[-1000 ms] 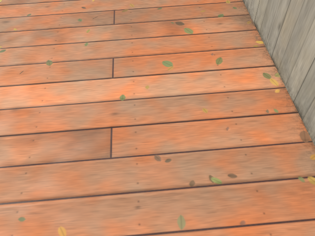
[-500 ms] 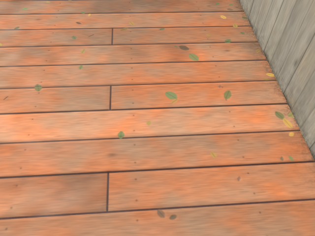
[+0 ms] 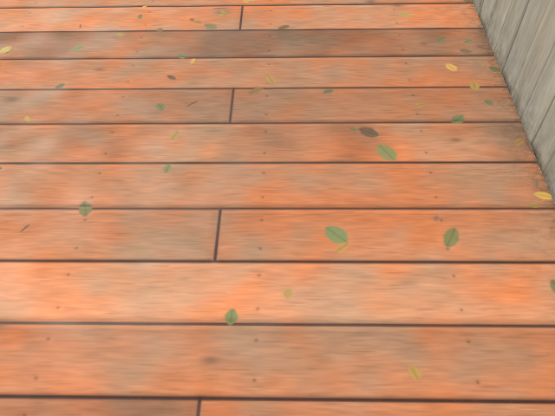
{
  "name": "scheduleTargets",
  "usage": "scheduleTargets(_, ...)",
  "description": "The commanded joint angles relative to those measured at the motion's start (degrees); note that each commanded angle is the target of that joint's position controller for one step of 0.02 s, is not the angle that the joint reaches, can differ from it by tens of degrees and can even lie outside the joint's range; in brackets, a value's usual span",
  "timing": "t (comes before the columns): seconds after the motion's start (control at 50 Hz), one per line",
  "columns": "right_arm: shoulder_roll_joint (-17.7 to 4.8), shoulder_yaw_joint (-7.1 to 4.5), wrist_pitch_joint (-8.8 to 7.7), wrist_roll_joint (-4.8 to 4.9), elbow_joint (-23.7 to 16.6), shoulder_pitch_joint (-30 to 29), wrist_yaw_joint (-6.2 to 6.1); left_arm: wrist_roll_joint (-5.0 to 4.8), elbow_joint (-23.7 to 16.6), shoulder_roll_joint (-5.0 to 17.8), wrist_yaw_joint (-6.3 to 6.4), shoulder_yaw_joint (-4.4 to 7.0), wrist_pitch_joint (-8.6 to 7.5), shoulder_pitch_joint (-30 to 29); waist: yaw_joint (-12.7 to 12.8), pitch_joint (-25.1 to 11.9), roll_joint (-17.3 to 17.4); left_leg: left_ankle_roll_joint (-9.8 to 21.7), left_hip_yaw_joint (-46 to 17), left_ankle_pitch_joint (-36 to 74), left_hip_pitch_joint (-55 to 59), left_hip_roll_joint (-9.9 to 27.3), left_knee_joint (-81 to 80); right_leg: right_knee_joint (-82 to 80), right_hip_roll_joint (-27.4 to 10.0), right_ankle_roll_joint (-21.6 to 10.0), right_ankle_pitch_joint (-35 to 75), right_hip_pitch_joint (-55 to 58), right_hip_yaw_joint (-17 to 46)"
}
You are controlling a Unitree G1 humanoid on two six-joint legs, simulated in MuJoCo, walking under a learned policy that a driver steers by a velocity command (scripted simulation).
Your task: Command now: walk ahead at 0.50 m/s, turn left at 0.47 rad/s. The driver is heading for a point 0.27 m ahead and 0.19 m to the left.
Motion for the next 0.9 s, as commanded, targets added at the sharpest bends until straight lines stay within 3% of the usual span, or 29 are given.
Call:
scheduleTargets(0.02,-6.0,-2.08,-0.36,-0.18,-6.0,-3.1,-0.18,0.29,0.3,5.4,0.39,1.67,-0.18,6.0,3.9,-3.3,-8.5,-0.1,-2.3,6.3,-20.4,7.4,5.6,-17.9,-16.6,-8.6,-5.4,18.5,18.5)
scheduleTargets(0.06,-3.2,-1.84,1.1,-0.09,-6.0,-1.9,0.0,0.49,0.9,5.5,0.32,1.99,-0.76,3.7,2.0,-1.3,-8.7,-0.7,-1.5,9.0,-16.9,8.4,4.0,-21.1,-15.2,-8.8,-0.1,12.7,11.9)
scheduleTargets(0.1,-2.6,-1.84,1.9,-0.41,-7.3,-3.5,-0.06,0.62,1.8,6.9,0.5,2.58,-1.27,3.7,1.5,-0.2,-6.9,-1.5,-1.7,12.6,-18.6,8.9,1.2,-22.6,-15.5,-9.7,4.6,12.0,7.5)
scheduleTargets(0.16,-2.1,-1.65,1.79,-1.14,-9.2,-7.0,0.57,0.84,2.4,8.6,1.28,3.08,-0.77,2.7,1.5,1.1,-5.4,-2.4,0.5,20.9,-17.2,7.9,-10.2,-21.0,-13.6,-9.2,20.3,11.8,-1.5)
scheduleTargets(0.22,-1.1,-1.23,1.41,-1.5,-11.5,-12.3,2.12,0.18,3.0,10.3,2.3,3.52,0.46,4.0,3.6,0.0,-5.1,-2.2,4.8,28.6,-12.5,5.8,-20.9,-18.4,-12.8,-8.1,27.0,13.4,-6.5)
scheduleTargets(0.28,-2.5,-1.79,1.97,-1.65,-13.6,-14.2,3.12,-1.46,4.2,11.8,2.53,4.05,1.69,5.6,3.6,-1.2,-5.6,-0.5,4.7,25.0,-10.9,4.6,-25.8,-13.9,-15.2,-7.0,28.9,18.7,-6.1)
scheduleTargets(0.32,-4.5,-2.7,2.15,-2.21,-13.7,-11.7,3.22,-2.47,4.5,12.9,2.57,4.45,2.43,4.7,1.2,-2.8,-6.1,1.6,5.9,20.7,-6.5,2.2,-28.7,-7.2,-15.6,-5.8,34.3,20.5,-5.9)
scheduleTargets(0.34,-6.1,-3.69,1.95,-2.34,-12.3,-6.6,3.03,-2.67,4.5,12.4,2.57,4.29,2.77,4.1,-1.8,-5.4,-4.7,3.0,6.7,24.2,0.6,0.2,-33.2,0.4,-13.8,-4.2,34.3,19.9,-6.9)
scheduleTargets(0.36,-9.9,-5.09,1.85,-2.45,-11.0,-2.1,2.14,-1.65,5.1,10.5,2.33,3.65,2.84,7.1,-3.2,-8.7,0.2,4.6,5.2,38.9,9.9,0.1,-36.5,11.3,-9.7,-1.1,27.2,16.2,-8.6)
scheduleTargets(0.38,-15.0,-5.68,2.01,-3.11,-11.6,-0.4,0.67,1.86,3.7,5.5,1.78,1.85,2.68,10.6,-0.5,-14.6,14.1,10.4,-10.9,71.2,25.9,13.9,-30.9,30.5,-4.2,2.7,-12.5,0.3,-9.0)
scheduleTargets(0.4,-13.8,-4.19,1.66,-3.6,-14.1,-4.1,0.88,0.79,4.0,4.7,1.13,0.7,2.53,14.9,1.9,-26.2,15.7,22.7,-29.9,68.1,32.6,25.6,-35.0,45.1,1.6,4.8,-34.6,-7.9,1.5)
scheduleTargets(0.42,-9.3,-3.09,1.67,-3.02,-14.9,-5.7,1.59,-1.3,5.1,10.0,0.89,2.08,3.11,11.3,-0.9,-25.6,5.3,20.6,-24.5,57.9,27.5,22.1,-37.9,46.6,-1.3,4.5,-30.9,-8.0,7.0)
scheduleTargets(0.44,-7.5,-2.45,1.43,-2.48,-14.1,-8.4,1.77,-2.17,4.1,9.5,1.05,2.02,3.66,7.4,-0.1,-18.3,4.2,17.5,-18.1,49.2,22.7,19.0,-38.8,44.7,-3.1,3.7,-27.9,-11.5,5.7)
scheduleTargets(0.46,-6.1,-1.99,1.35,-2.1,-13.5,-10.7,1.77,-1.44,4.6,8.5,1.82,1.92,4.34,6.0,0.9,-13.4,0.7,14.6,-15.0,41.7,16.4,16.3,-40.4,40.6,-4.8,3.6,-24.8,-11.7,5.6)
scheduleTargets(0.48,-5.4,-1.71,1.42,-2.18,-13.2,-12.8,1.5,-0.68,4.7,9.0,2.58,2.2,5.2,5.4,2.1,-10.8,1.6,13.3,-12.8,37.4,10.1,14.9,-42.3,36.8,-5.7,3.8,-21.8,-8.8,6.0)
scheduleTargets(0.5,-6.0,-1.81,1.52,-2.89,-13.1,-14.2,1.29,-0.53,5.3,8.8,2.87,2.28,5.98,6.6,3.5,-9.7,3.2,12.7,-10.8,35.2,4.8,13.5,-44.2,34.9,-5.2,4.0,-19.1,-4.3,5.3)
scheduleTargets(0.54,-5.7,-1.8,1.24,-3.67,-12.6,-15.8,0.84,-0.3,6.4,7.5,3.41,2.04,6.55,8.5,4.5,-9.9,4.1,12.9,-8.5,33.8,1.7,12.6,-45.6,28.8,-4.6,4.4,-17.0,-0.1,4.8)
scheduleTargets(0.6,-5.2,-1.69,1.27,-3.5,-11.2,-16.3,0.11,-0.11,6.9,6.0,3.76,1.41,6.76,6.7,3.6,-10.2,4.5,12.3,-7.1,26.4,1.2,11.8,-46.8,18.8,-4.4,4.4,-13.5,3.6,4.7)
scheduleTargets(0.66,-4.6,-1.31,1.88,-3.27,-9.8,-16.5,-0.22,-0.21,7.3,6.5,3.36,1.44,6.9,5.4,3.0,-8.5,5.1,11.0,-7.8,12.8,0.1,11.2,-48.2,11.5,-3.6,3.8,-9.7,6.9,3.8)
scheduleTargets(0.7,-3.6,-0.82,2.3,-2.61,-8.8,-17.2,-0.19,0.27,8.6,5.6,2.81,1.27,6.67,7.0,4.6,-6.7,4.3,8.5,-7.0,4.3,-2.3,9.6,-47.6,2.0,-2.4,2.4,-4.0,12.1,2.2)
scheduleTargets(0.72,-2.4,-0.41,2.34,-2.44,-7.8,-15.6,-0.12,0.98,9.0,5.6,2.53,1.11,6.55,7.3,4.8,-5.7,3.2,5.9,-6.3,0.5,-3.6,8.0,-47.1,-2.8,-2.7,1.3,-0.7,14.5,2.6)
scheduleTargets(0.74,-1.4,-0.03,2.25,-2.83,-6.9,-13.9,-0.03,1.65,8.7,7.4,2.48,1.2,6.32,7.2,3.9,-4.3,0.4,3.1,-5.0,-0.8,-4.6,5.9,-44.6,-5.8,-6.7,-0.3,1.1,15.2,7.0)
scheduleTargets(0.76,-1.8,-0.41,2.1,-3.06,-6.9,-11.7,0.15,0.95,8.7,11.2,2.69,1.96,6.22,5.4,0.3,-2.6,-6.3,0.9,-0.9,1.0,-3.5,1.8,-42.6,-5.9,-9.2,-2.5,-4.3,10.4,9.0)
scheduleTargets(0.78,-1.6,-0.38,2.16,-3.29,-6.8,-13.8,-0.05,0.7,9.4,8.5,2.4,1.56,5.85,4.4,1.1,-2.1,-8.9,-0.4,1.7,6.7,3.5,0.4,-40.3,-8.9,-8.1,-2.8,-16.3,2.4,9.4)
scheduleTargets(0.8,-2.1,-0.56,2.31,-3.14,-6.9,-15.4,-0.24,1.1,9.4,6.5,2.26,0.91,5.23,3.3,1.2,-1.3,-9.2,-0.3,1.5,10.4,7.7,0.7,-38.5,-11.0,-7.2,-1.5,-19.3,-1.2,9.1)
scheduleTargets(0.82,-1.9,-0.61,2.6,-3.0,-6.4,-15.3,-0.54,1.36,9.5,6.1,2.21,0.65,4.65,2.2,0.8,-1.3,-9.2,0.4,1.3,12.5,9.6,1.3,-37.9,-11.4,-6.6,-0.2,-17.5,-2.1,8.5)
scheduleTargets(0.9,-2.1,-0.79,2.82,-2.9,-4.1,-14.5,-0.6,0.36,11.4,6.4,2.44,0.45,3.49,4.8,2.2,-2.1,-4.5,1.7,0.2,17.4,8.0,2.1,-38.6,-8.1,-4.9,1.0,-7.3,4.2,6.3)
